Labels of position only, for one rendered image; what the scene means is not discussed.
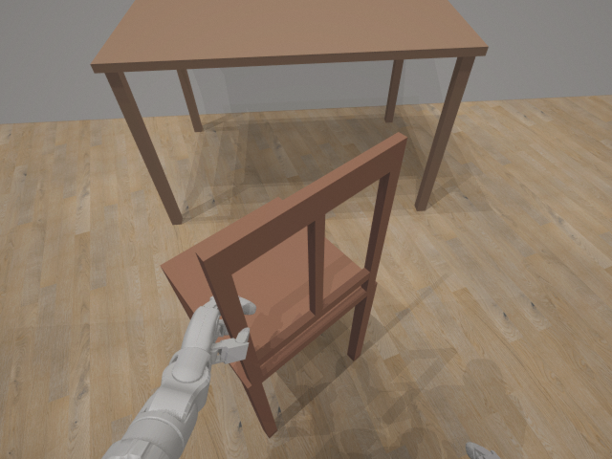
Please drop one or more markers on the chair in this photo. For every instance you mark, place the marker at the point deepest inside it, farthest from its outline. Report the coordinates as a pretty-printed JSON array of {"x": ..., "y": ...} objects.
[{"x": 278, "y": 258}]

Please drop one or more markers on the left robot hand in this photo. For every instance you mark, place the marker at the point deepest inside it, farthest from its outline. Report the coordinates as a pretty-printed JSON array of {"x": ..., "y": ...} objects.
[{"x": 205, "y": 327}]

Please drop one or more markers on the table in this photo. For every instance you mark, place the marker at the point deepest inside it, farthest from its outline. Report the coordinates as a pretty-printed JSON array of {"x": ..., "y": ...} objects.
[{"x": 157, "y": 35}]

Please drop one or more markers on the left robot forearm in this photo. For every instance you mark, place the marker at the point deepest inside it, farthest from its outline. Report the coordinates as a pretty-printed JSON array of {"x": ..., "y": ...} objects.
[{"x": 164, "y": 424}]

